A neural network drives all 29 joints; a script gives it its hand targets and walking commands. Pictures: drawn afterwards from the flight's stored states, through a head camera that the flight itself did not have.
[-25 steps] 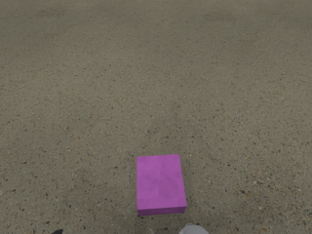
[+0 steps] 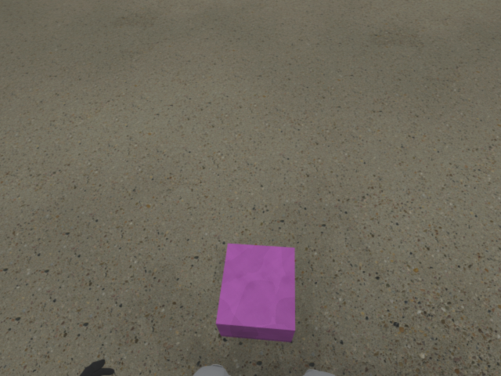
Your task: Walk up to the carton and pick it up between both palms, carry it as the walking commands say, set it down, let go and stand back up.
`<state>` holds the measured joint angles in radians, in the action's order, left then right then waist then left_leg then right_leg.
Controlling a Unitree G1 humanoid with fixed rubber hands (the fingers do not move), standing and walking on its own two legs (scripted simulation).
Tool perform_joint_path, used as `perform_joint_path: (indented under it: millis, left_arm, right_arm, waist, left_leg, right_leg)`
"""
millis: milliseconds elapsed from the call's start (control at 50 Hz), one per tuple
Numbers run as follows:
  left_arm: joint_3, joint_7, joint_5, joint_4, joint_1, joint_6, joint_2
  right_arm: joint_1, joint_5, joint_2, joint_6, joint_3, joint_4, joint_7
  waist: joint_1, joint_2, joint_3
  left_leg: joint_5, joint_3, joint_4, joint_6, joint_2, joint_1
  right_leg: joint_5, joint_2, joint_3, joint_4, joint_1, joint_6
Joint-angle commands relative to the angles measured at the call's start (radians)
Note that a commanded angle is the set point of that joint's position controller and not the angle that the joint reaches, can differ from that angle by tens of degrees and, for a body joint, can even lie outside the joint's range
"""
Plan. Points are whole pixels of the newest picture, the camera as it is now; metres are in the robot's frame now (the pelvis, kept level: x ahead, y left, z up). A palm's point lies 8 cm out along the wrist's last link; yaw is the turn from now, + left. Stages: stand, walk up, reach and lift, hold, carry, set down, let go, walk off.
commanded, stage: walk up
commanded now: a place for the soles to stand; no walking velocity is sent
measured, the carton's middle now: (258, 291) +0.49 +0.03 -0.66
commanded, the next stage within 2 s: reach and lift in 1.16 s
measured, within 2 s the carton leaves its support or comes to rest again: neither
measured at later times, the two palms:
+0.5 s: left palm out of the picture +0.09 +0.32 -0.09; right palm out of the picture +0.08 -0.30 -0.10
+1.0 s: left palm out of the picture +0.09 +0.34 -0.09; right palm out of the picture +0.08 -0.28 -0.11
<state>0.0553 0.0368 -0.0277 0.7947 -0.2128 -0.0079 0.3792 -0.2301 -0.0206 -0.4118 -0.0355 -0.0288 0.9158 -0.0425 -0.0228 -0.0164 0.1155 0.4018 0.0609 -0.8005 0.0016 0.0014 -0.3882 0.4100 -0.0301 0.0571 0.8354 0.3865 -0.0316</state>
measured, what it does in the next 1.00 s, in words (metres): stands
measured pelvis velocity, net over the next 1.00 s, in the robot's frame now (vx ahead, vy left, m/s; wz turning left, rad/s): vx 0.00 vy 0.03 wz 0.03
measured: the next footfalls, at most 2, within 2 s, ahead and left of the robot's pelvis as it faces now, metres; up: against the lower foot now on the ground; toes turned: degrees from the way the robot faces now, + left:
none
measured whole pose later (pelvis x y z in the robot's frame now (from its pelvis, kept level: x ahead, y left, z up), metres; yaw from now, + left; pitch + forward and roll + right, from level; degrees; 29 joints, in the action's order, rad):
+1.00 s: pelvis +0.00 +0.03 +0.00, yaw +2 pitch -3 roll +1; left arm 0.06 0.01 -0.03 0.80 -0.21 -0.02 0.38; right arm -0.23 -0.03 -0.38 -0.01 -0.03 0.92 -0.01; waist -0.02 0.00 0.12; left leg 0.36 0.06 -0.77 -0.01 0.04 -0.37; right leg 0.41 -0.07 0.06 0.80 0.35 -0.03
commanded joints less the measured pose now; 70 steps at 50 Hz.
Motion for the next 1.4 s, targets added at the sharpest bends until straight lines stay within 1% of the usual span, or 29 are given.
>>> perform_joint_path:
  millis: [0,20,40,80,120,160,180,240,280,360,420,440,520,580,620,680,800,940,1040,1140,1160,1180,1220,1240,1260,1300,1320,1360,1380]
  left_arm:
    - [0.042,-0.038,0.011,-0.003,0.093,-0.035,0.241]
    - [0.039,-0.038,0.018,-0.002,0.082,-0.035,0.228]
    - [0.037,-0.040,0.018,0.006,0.080,-0.033,0.225]
    - [0.042,-0.041,0.014,0.007,0.087,-0.036,0.245]
    - [0.048,-0.042,0.012,0.001,0.107,-0.037,0.264]
    - [0.048,-0.042,0.013,-0.002,0.117,-0.035,0.256]
    - [0.048,-0.042,0.013,-0.005,0.125,-0.033,0.255]
    - [0.044,-0.041,0.014,-0.008,0.109,-0.031,0.236]
    - [0.044,-0.041,0.015,-0.005,0.106,-0.029,0.231]
    - [0.043,-0.040,0.011,-0.005,0.109,-0.026,0.235]
    - [0.042,-0.038,0.011,-0.003,0.107,-0.024,0.229]
    - [0.047,-0.048,0.019,0.009,0.076,-0.034,0.264]
    - [0.059,-0.059,0.014,0.008,0.059,-0.045,0.291]
    - [0.060,-0.062,0.016,0.001,0.060,-0.043,0.282]
    - [0.053,-0.062,0.018,-0.003,0.072,-0.041,0.265]
    - [0.045,-0.062,0.018,0.001,0.068,-0.038,0.244]
    - [0.050,-0.062,0.015,0.008,0.064,-0.043,0.261]
    - [0.050,-0.066,0.014,0.010,0.055,-0.046,0.264]
    - [0.051,-0.065,0.014,0.011,0.054,-0.045,0.262]
    - [0.053,-0.066,0.012,0.013,0.049,-0.047,0.265]
    - [0.083,-0.013,0.039,-0.338,0.382,0.044,0.123]
    - [0.085,0.008,0.021,-0.380,0.327,0.072,0.119]
    - [0.098,0.012,0.006,-0.374,0.311,0.111,0.097]
    - [0.112,0.014,0.008,-0.385,0.291,0.112,0.088]
    - [0.118,0.008,0.007,-0.415,0.297,0.106,0.096]
    - [0.141,-0.007,-0.031,-0.468,0.280,0.104,0.118]
    - [0.152,-0.018,-0.050,-0.469,0.268,0.111,0.123]
    - [0.150,-0.030,-0.063,-0.439,0.251,0.120,0.101]
    - [0.158,-0.035,-0.068,-0.413,0.244,0.127,0.102]
  right_arm:
    - [0.013,-0.001,-0.206,-0.026,-0.059,-0.037,0.024]
    - [0.040,0.002,-0.214,-0.028,-0.056,-0.047,0.024]
    - [0.068,0.006,-0.210,-0.027,-0.051,-0.050,0.024]
    - [0.067,0.013,-0.197,-0.019,-0.041,-0.043,0.022]
    - [0.040,0.011,-0.187,-0.012,-0.041,-0.033,0.020]
    - [0.026,0.007,-0.192,-0.012,-0.043,-0.033,0.021]
    - [0.019,0.006,-0.194,-0.014,-0.045,-0.031,0.022]
    - [0.041,0.006,-0.195,-0.019,-0.042,-0.041,0.023]
    - [0.056,0.007,-0.196,-0.018,-0.040,-0.043,0.022]
    - [0.065,0.004,-0.187,-0.015,-0.038,-0.048,0.021]
    - [0.070,0.001,-0.193,-0.016,-0.039,-0.051,0.024]
    - [0.086,-0.008,-0.208,0.001,-0.052,-0.063,0.032]
    - [0.054,-0.004,-0.184,0.016,-0.054,-0.069,0.036]
    - [0.039,-0.002,-0.183,0.017,-0.056,-0.069,0.040]
    - [0.046,-0.004,-0.187,0.015,-0.057,-0.071,0.041]
    - [0.070,-0.003,-0.198,0.015,-0.057,-0.078,0.042]
    - [0.074,-0.005,-0.188,0.018,-0.055,-0.078,0.044]
    - [0.072,-0.002,-0.179,0.019,-0.054,-0.085,0.045]
    - [0.071,-0.004,-0.185,0.020,-0.056,-0.082,0.045]
    - [0.070,-0.002,-0.182,0.020,-0.056,-0.084,0.045]
    - [0.421,-0.016,-0.075,0.055,-0.155,-0.435,0.058]
    - [0.442,-0.021,-0.083,0.087,-0.143,-0.565,0.066]
    - [0.387,-0.040,-0.087,0.132,-0.156,-0.539,0.077]
    - [0.369,-0.045,-0.096,0.136,-0.166,-0.521,0.087]
    - [0.351,-0.044,-0.094,0.140,-0.164,-0.498,0.095]
    - [0.261,-0.061,-0.080,0.164,-0.196,-0.422,0.101]
    - [0.224,-0.066,-0.068,0.174,-0.206,-0.375,0.101]
    - [0.218,-0.068,-0.059,0.178,-0.214,-0.347,0.102]
    - [0.223,-0.066,-0.057,0.182,-0.207,-0.332,0.100]
  waist:
    - [0.031,-0.030,-0.124]
    - [0.013,-0.016,-0.155]
    - [0.001,-0.023,-0.162]
    - [0.003,-0.068,-0.152]
    - [0.017,-0.090,-0.124]
    - [0.024,-0.056,-0.127]
    - [0.025,-0.060,-0.123]
    - [0.010,-0.027,-0.155]
    - [0.003,-0.004,-0.153]
    - [0.006,-0.004,-0.120]
    - [0.002,0.024,-0.120]
    - [0.002,0.066,-0.106]
    - [0.012,0.014,-0.128]
    - [0.015,0.009,-0.134]
    - [0.016,0.017,-0.136]
    - [0.003,0.020,-0.130]
    - [0.005,0.019,-0.130]
    - [0.004,0.015,-0.142]
    - [0.006,0.025,-0.138]
    - [0.002,0.024,-0.141]
    - [0.041,-0.122,-0.019]
    - [0.059,-0.079,0.056]
    - [0.068,-0.052,0.004]
    - [0.046,-0.018,-0.001]
    - [0.026,0.019,-0.012]
    - [0.017,0.132,-0.037]
    - [0.016,0.187,-0.041]
    - [0.023,0.190,-0.076]
    - [0.017,0.187,-0.082]
  left_leg:
    - [-0.208,0.125,0.179,0.075,-0.043,0.141]
    - [-0.229,0.172,0.186,0.090,-0.068,0.127]
    - [-0.221,0.173,0.175,0.098,-0.066,0.078]
    - [-0.195,0.113,0.117,0.074,-0.026,0.043]
    - [-0.174,0.057,0.085,0.052,0.000,0.044]
    - [-0.192,0.060,0.108,0.061,-0.004,0.076]
    - [-0.216,0.076,0.123,0.065,-0.010,0.081]
    - [-0.251,0.133,0.157,0.084,-0.039,0.075]
    - [-0.235,0.152,0.169,0.086,-0.047,0.041]
    - [-0.158,0.150,0.188,0.081,-0.038,0.017]
    - [-0.157,0.160,0.203,0.083,-0.043,0.018]
    - [-0.216,0.136,0.172,0.081,-0.033,0.012]
    - [-0.259,0.084,0.064,0.066,0.002,0.026]
    - [-0.283,0.095,0.079,0.074,-0.003,0.055]
    - [-0.274,0.128,0.131,0.088,-0.022,0.061]
    - [-0.226,0.179,0.191,0.109,-0.049,0.021]
    - [-0.209,0.157,0.175,0.090,-0.029,0.015]
    - [-0.250,0.146,0.148,0.088,-0.022,0.029]
    - [-0.230,0.155,0.163,0.094,-0.027,0.023]
    - [-0.235,0.144,0.144,0.086,-0.019,0.017]
    - [-0.020,-0.080,0.088,-0.018,0.060,-0.121]
    - [0.049,-0.081,0.074,-0.036,0.066,-0.079]
    - [0.095,-0.118,0.110,-0.039,0.053,-0.024]
    - [0.135,-0.119,0.140,-0.033,0.034,-0.095]
    - [0.122,-0.118,0.152,-0.032,0.027,-0.171]
    - [0.103,-0.105,0.177,-0.032,0.012,-0.195]
    - [0.103,-0.104,0.186,-0.035,0.012,-0.172]
    - [0.080,-0.098,0.170,-0.037,0.010,-0.149]
    - [0.073,-0.101,0.157,-0.037,0.016,-0.139]
  right_leg:
    - [-0.054,-0.146,-0.220,-0.302,0.044,-0.048]
    - [-0.038,-0.115,-0.187,-0.283,0.015,-0.030]
    - [-0.025,-0.104,-0.176,-0.294,-0.041,-0.025]
    - [-0.003,-0.156,-0.244,-0.367,-0.065,-0.049]
    - [0.009,-0.199,-0.273,-0.396,-0.043,-0.087]
    - [0.000,-0.190,-0.247,-0.375,-0.024,-0.087]
    - [0.000,-0.176,-0.232,-0.364,-0.015,-0.075]
    - [-0.040,-0.136,-0.181,-0.318,-0.053,-0.048]
    - [-0.036,-0.130,-0.178,-0.313,-0.079,-0.045]
    - [0.041,-0.136,-0.194,-0.342,-0.064,-0.050]
    - [0.061,-0.128,-0.184,-0.337,-0.062,-0.047]
    - [0.012,-0.150,-0.203,-0.339,-0.060,-0.055]
    - [-0.079,-0.217,-0.269,-0.354,-0.069,-0.106]
    - [-0.125,-0.204,-0.233,-0.320,-0.052,-0.097]
    - [-0.099,-0.172,-0.193,-0.302,-0.047,-0.072]
    - [-0.034,-0.131,-0.150,-0.285,-0.075,-0.044]
    - [-0.023,-0.158,-0.181,-0.320,-0.088,-0.061]
    - [-0.080,-0.166,-0.180,-0.312,-0.095,-0.068]
    - [-0.058,-0.158,-0.166,-0.304,-0.088,-0.061]
    - [-0.062,-0.171,-0.188,-0.320,-0.099,-0.069]
    - [0.001,0.080,-0.015,-0.224,0.056,0.045]
    - [0.083,0.071,-0.013,-0.237,0.081,0.021]
    - [0.133,0.073,-0.008,-0.255,0.035,0.019]
    - [0.095,0.082,0.017,-0.215,-0.012,0.034]
    - [0.023,0.085,0.036,-0.172,-0.031,0.052]
    - [-0.066,0.103,0.047,-0.099,-0.070,0.073]
    - [-0.072,0.101,0.040,-0.091,-0.080,0.076]
    - [-0.071,0.095,0.024,-0.078,-0.058,0.076]
    - [-0.056,0.092,0.017,-0.078,-0.039,0.077]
